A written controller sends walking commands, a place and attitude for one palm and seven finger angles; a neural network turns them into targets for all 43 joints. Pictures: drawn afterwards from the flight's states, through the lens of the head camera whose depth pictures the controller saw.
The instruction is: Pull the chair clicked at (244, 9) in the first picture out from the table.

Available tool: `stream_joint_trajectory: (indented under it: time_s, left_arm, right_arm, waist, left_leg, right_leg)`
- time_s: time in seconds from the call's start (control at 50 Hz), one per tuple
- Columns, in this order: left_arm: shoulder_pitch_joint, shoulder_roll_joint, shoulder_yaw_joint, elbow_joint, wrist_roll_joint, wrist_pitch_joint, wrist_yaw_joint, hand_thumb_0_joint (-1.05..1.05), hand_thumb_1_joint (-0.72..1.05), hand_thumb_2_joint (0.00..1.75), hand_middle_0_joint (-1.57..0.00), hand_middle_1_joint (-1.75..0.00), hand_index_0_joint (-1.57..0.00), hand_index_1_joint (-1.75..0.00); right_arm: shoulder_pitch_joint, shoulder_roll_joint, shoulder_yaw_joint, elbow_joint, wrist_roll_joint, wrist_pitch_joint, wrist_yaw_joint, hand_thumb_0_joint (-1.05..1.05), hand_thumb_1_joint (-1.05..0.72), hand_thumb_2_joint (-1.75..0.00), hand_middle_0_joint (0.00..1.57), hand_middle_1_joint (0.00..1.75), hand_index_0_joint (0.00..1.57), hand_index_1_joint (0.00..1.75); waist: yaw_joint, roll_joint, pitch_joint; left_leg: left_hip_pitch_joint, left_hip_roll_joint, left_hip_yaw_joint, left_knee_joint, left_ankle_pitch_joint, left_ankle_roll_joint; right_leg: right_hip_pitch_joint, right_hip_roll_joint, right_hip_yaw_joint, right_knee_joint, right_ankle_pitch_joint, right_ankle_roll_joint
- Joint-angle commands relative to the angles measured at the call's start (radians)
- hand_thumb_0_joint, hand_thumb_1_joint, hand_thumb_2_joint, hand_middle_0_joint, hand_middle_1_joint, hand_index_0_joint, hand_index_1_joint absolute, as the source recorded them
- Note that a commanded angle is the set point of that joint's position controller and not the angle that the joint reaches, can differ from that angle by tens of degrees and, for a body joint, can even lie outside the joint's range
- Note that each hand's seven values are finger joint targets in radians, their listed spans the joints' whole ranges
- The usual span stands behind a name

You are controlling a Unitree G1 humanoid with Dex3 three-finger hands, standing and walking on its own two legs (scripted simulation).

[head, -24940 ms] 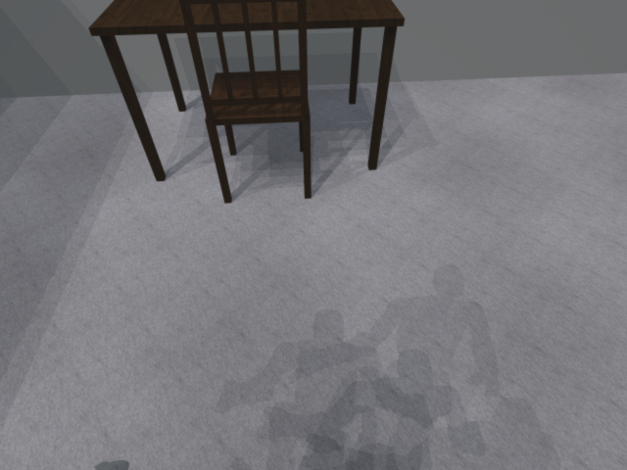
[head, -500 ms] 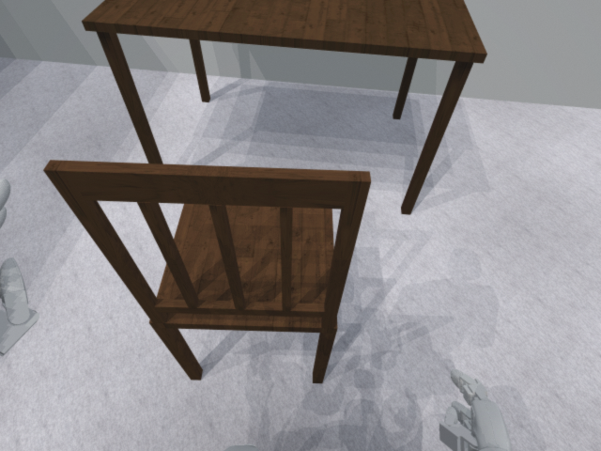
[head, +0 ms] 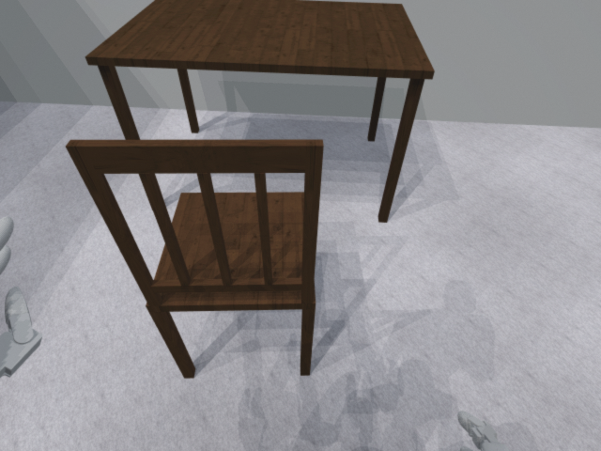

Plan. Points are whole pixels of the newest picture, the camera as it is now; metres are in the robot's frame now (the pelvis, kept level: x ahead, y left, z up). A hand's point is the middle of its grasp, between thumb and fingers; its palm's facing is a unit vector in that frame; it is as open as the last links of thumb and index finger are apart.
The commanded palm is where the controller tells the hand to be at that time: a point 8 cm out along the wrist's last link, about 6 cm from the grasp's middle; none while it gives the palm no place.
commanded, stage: stop stepping back and stand still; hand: left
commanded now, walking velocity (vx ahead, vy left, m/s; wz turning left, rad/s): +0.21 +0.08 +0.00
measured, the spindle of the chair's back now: (217, 234) +0.53 +0.20 -0.07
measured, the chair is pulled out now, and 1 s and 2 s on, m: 0.58 0.58 0.58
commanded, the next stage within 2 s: let the arm hang, fingers relaxed in 0.46 s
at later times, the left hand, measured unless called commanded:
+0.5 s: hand out of the picture +0.14 +0.28 +0.17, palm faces +0.51 -0.74 -0.44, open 7.4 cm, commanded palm +0.09 +0.31 +0.18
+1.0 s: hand out of the picture +0.01 +0.19 -0.17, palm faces +0.09 -0.98 -0.20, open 6.9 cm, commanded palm none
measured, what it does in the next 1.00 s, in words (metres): steps on the spot: left foot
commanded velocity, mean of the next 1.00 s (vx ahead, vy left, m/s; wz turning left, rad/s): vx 0.05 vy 0.00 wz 0.00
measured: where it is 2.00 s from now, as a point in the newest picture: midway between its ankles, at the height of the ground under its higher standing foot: outside the picture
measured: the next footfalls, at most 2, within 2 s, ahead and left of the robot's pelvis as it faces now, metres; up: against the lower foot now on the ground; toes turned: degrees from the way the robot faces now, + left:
left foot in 0.06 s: +0.03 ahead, +0.12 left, +0.00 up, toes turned +2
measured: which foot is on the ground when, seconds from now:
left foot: up 0.00-0.04, down 0.06-1.00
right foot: down 0.00-1.00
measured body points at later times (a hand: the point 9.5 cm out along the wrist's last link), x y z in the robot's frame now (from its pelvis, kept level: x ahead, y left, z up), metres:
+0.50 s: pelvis -0.03 +0.00 +0.00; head -0.05 +0.00 +0.45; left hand +0.11 +0.31 +0.19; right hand +0.12 -0.22 -0.09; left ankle -0.01 +0.12 -0.73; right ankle +0.03 -0.13 -0.73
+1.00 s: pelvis +0.00 +0.00 +0.00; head +0.02 +0.02 +0.45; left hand +0.01 +0.24 -0.15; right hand +0.01 -0.24 -0.14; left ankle -0.01 +0.12 -0.73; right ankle +0.03 -0.13 -0.73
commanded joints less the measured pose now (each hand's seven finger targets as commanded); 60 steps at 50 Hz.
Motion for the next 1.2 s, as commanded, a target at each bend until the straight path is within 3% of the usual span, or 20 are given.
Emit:
stream_joint_trajectory:
  time_s: [0.0, 0.04, 0.06, 0.08, 0.1, 0.16, 0.24, 0.32, 0.42, 0.52, 0.54, 0.56, 0.58, 0.66, 0.7, 0.74, 0.82, 0.9, 0.96, 1.18]
  left_arm:
    - [-0.128, 0.216, 0.148, -0.200, 0.024, -0.087, 0.038, 0.00, 0.90, 0.90, -0.20, -0.30, -0.20, -0.30]
    - [-0.097, 0.207, 0.145, -0.220, 0.022, -0.103, 0.033, 0.00, 0.90, 0.90, -0.20, -0.30, -0.20, -0.30]
    - [-0.070, 0.206, 0.152, -0.199, 0.025, -0.107, 0.027, 0.00, 0.90, 0.90, -0.20, -0.30, -0.20, -0.30]
    - [-0.106, 0.206, 0.153, -0.218, 0.040, -0.105, 0.027, 0.00, 0.90, 0.90, -0.20, -0.30, -0.20, -0.30]
    - [-0.126, 0.193, 0.148, -0.204, 0.046, -0.104, 0.027, 0.00, 0.90, 0.90, -0.20, -0.30, -0.20, -0.30]
    - [-0.114, 0.184, 0.143, -0.181, 0.037, -0.114, 0.025, 0.00, 0.90, 0.90, -0.20, -0.30, -0.20, -0.30]
    - [-0.119, 0.168, 0.131, -0.156, 0.038, -0.105, 0.024, 0.00, 0.90, 0.90, -0.20, -0.30, -0.20, -0.30]
    - [-0.174, 0.176, 0.137, -0.177, 0.039, -0.105, 0.028, 0.00, 0.90, 0.90, -0.20, -0.30, -0.20, -0.30]
    - [-0.152, 0.160, 0.128, -0.154, 0.033, -0.094, 0.029, 0.00, 0.90, 0.90, -0.20, -0.30, -0.20, -0.30]
    - [-0.189, 0.149, 0.107, -0.148, 0.039, -0.086, 0.030, 0.00, 0.90, 0.90, -0.20, -0.30, -0.20, -0.30]
    - [-0.186, -0.099, -0.336, 0.590, 0.093, 0.052, -0.105, 0.00, 0.90, 0.90, -0.20, -0.30, -0.20, -0.30]
    - [-0.160, -0.152, -0.284, 0.620, 0.085, 0.157, -0.140, 0.00, 0.90, 0.90, -0.20, -0.30, -0.20, -0.30]
    - [-0.179, -0.163, -0.297, 0.644, 0.078, 0.184, -0.143, 0.00, 0.90, 0.90, -0.20, -0.30, -0.20, -0.30]
    - [-0.269, -0.100, -0.318, 0.846, 0.084, 0.183, -0.139, 0.00, 0.90, 0.90, -0.20, -0.30, -0.20, -0.30]
    - [-0.300, -0.080, -0.335, 0.967, 0.077, 0.180, -0.137, 0.00, 0.90, 0.90, -0.20, -0.30, -0.20, -0.30]
    - [-0.306, -0.077, -0.355, 1.080, 0.068, 0.184, -0.135, 0.00, 0.90, 0.90, -0.20, -0.30, -0.20, -0.30]
    - [-0.258, -0.120, -0.356, 1.250, 0.063, 0.178, -0.126, 0.00, 0.90, 0.90, -0.20, -0.30, -0.20, -0.30]
    - [-0.273, -0.132, -0.370, 1.326, 0.057, 0.181, -0.128, 0.00, 0.90, 0.90, -0.20, -0.30, -0.20, -0.30]
    - [-0.281, -0.130, -0.379, 1.374, 0.056, 0.182, -0.132, 0.00, 0.90, 0.90, -0.20, -0.30, -0.20, -0.30]
    - [-0.242, -0.145, -0.396, 1.468, 0.051, 0.178, -0.125, 0.00, 0.90, 0.90, -0.20, -0.30, -0.20, -0.30]
  right_arm:
    - [-0.123, -0.112, -0.052, -0.171, -0.007, -0.092, -0.032, 0.00, -0.90, -0.90, 0.20, 0.30, 0.20, 0.30]
    - [-0.106, -0.131, -0.068, -0.185, 0.005, -0.109, -0.028, 0.00, -0.90, -0.90, 0.20, 0.30, 0.20, 0.30]
    - [-0.109, -0.122, -0.057, -0.176, 0.009, -0.109, -0.020, 0.00, -0.90, -0.90, 0.20, 0.30, 0.20, 0.30]
    - [-0.124, -0.118, -0.052, -0.181, 0.005, -0.106, -0.019, 0.00, -0.90, -0.90, 0.20, 0.30, 0.20, 0.30]
    - [-0.121, -0.110, -0.054, -0.184, 0.011, -0.110, -0.018, 0.00, -0.90, -0.90, 0.20, 0.30, 0.20, 0.30]
    - [-0.096, -0.121, -0.064, -0.170, 0.010, -0.117, -0.013, 0.00, -0.90, -0.90, 0.20, 0.30, 0.20, 0.30]
    - [-0.085, -0.122, -0.067, -0.163, 0.006, -0.111, -0.016, 0.00, -0.90, -0.90, 0.20, 0.30, 0.20, 0.30]
    - [-0.090, -0.118, -0.061, -0.152, -0.012, -0.107, -0.017, 0.00, -0.90, -0.90, 0.20, 0.30, 0.20, 0.30]
    - [-0.116, -0.106, -0.050, -0.151, -0.009, -0.103, -0.018, 0.00, -0.90, -0.90, 0.20, 0.30, 0.20, 0.30]
    - [-0.126, -0.103, -0.045, -0.162, -0.003, -0.103, -0.020, 0.00, -0.90, -0.90, 0.20, 0.30, 0.20, 0.30]
    - [-0.092, -0.127, -0.071, 0.055, -0.005, -0.148, 0.069, 0.00, -0.90, -0.90, 0.20, 0.30, 0.20, 0.30]
    - [-0.010, -0.103, -0.051, 0.067, -0.027, -0.038, 0.075, 0.00, -0.90, -0.90, 0.20, 0.30, 0.20, 0.30]
    - [-0.027, -0.070, -0.039, 0.056, -0.031, 0.000, 0.068, 0.00, -0.90, -0.90, 0.20, 0.30, 0.20, 0.30]
    - [-0.018, -0.089, -0.025, 0.045, -0.048, 0.046, 0.062, 0.00, -0.90, -0.90, 0.20, 0.30, 0.20, 0.30]
    - [0.008, -0.093, -0.016, 0.083, -0.042, 0.050, 0.057, 0.00, -0.90, -0.90, 0.20, 0.30, 0.20, 0.30]
    - [0.003, -0.103, -0.005, 0.123, -0.038, 0.047, 0.051, 0.00, -0.90, -0.90, 0.20, 0.30, 0.20, 0.30]
    - [0.043, -0.057, 0.001, 0.202, -0.035, 0.050, 0.034, 0.00, -0.90, -0.90, 0.20, 0.30, 0.20, 0.30]
    - [0.090, -0.038, -0.005, 0.244, -0.032, 0.060, 0.028, 0.00, -0.90, -0.90, 0.20, 0.30, 0.20, 0.30]
    - [0.124, -0.045, -0.004, 0.272, -0.030, 0.065, 0.028, 0.00, -0.90, -0.90, 0.20, 0.30, 0.20, 0.30]
    - [0.175, -0.018, 0.006, 0.352, -0.025, 0.064, 0.025, 0.00, -0.90, -0.90, 0.20, 0.30, 0.20, 0.30]
  waist:
    - [-0.003, -0.091, 0.046]
    - [0.007, 0.063, 0.055]
    - [0.007, 0.204, 0.017]
    - [0.001, 0.306, 0.064]
    - [0.005, 0.287, 0.096]
    - [0.003, 0.118, 0.062]
    - [-0.002, 0.088, 0.095]
    - [-0.012, -0.024, 0.061]
    - [-0.002, 0.038, 0.040]
    - [0.001, 0.012, 0.082]
    - [-0.064, -0.039, 0.115]
    - [-0.027, 0.018, 0.053]
    - [-0.008, 0.021, 0.053]
    - [0.007, -0.206, 0.019]
    - [-0.001, -0.162, -0.032]
    - [0.010, 0.012, -0.017]
    - [0.017, 0.164, -0.038]
    - [0.015, 0.156, 0.016]
    - [0.013, 0.064, 0.067]
    - [0.011, -0.023, 0.093]
  left_leg:
    - [0.112, 0.016, -0.016, -0.389, -0.002, 0.039]
    - [0.096, 0.088, -0.097, -0.493, 0.123, 0.059]
    - [0.056, 0.127, -0.152, -0.534, -0.031, 0.072]
    - [-0.096, 0.157, -0.202, -0.601, -0.208, 0.089]
    - [-0.208, 0.163, -0.212, -0.603, -0.296, 0.097]
    - [-0.164, 0.115, -0.159, -0.493, -0.226, 0.082]
    - [-0.150, 0.075, -0.115, -0.433, -0.299, 0.069]
    - [-0.031, 0.033, -0.088, -0.319, -0.159, 0.063]
    - [0.013, 0.063, -0.118, -0.402, -0.136, 0.067]
    - [-0.002, 0.070, -0.119, -0.429, -0.101, 0.057]
    - [0.066, 0.071, -0.100, -0.286, 0.185, 0.020]
    - [0.016, 0.089, -0.117, -0.330, 0.262, 0.030]
    - [-0.037, 0.098, -0.132, -0.357, 0.186, 0.041]
    - [-0.002, 0.028, -0.116, -0.282, 0.230, 0.041]
    - [0.094, 0.025, -0.100, -0.276, 0.338, 0.031]
    - [0.108, 0.055, -0.123, -0.329, 0.433, 0.034]
    - [0.142, 0.065, -0.100, -0.350, 0.430, 0.027]
    - [0.121, 0.074, -0.111, -0.384, 0.353, 0.034]
    - [0.091, 0.076, -0.117, -0.406, 0.279, 0.038]
    - [0.135, 0.068, -0.089, -0.405, 0.264, 0.040]
  right_leg:
    - [-0.030, -0.145, 0.157, -0.239, -0.266, -0.076]
    - [0.048, -0.053, 0.089, -0.117, -0.096, -0.042]
    - [0.065, -0.030, 0.034, -0.064, -0.169, -0.020]
    - [0.126, -0.004, -0.005, 0.019, -0.154, -0.012]
    - [0.189, 0.009, -0.012, 0.049, -0.121, -0.009]
    - [0.211, 0.010, 0.008, -0.056, -0.114, -0.010]
    - [0.112, 0.013, 0.065, -0.121, -0.270, -0.038]
    - [0.034, -0.037, 0.185, -0.204, -0.303, -0.077]
    - [0.052, -0.014, 0.161, -0.181, -0.244, -0.057]
    - [0.066, -0.009, 0.163, -0.208, -0.166, -0.045]
    - [-0.102, -0.030, 0.051, -0.051, -0.005, -0.048]
    - [-0.057, -0.031, 0.069, -0.031, 0.052, -0.033]
    - [-0.024, -0.023, 0.047, -0.018, -0.022, -0.031]
    - [0.048, -0.060, 0.120, -0.079, 0.054, -0.067]
    - [0.063, -0.069, 0.128, -0.072, 0.149, -0.080]
    - [0.089, -0.033, 0.092, -0.049, 0.179, -0.059]
    - [0.144, -0.029, 0.081, -0.077, 0.179, -0.061]
    - [0.143, -0.025, 0.062, -0.113, 0.141, -0.061]
    - [0.137, -0.029, 0.065, -0.132, 0.114, -0.063]
    - [0.095, -0.040, 0.089, -0.153, 0.094, -0.065]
